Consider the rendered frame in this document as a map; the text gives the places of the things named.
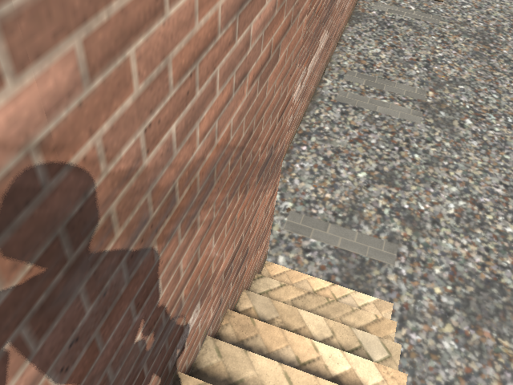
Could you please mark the stairs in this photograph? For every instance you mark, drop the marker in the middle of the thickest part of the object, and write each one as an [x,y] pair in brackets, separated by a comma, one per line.
[291,328]

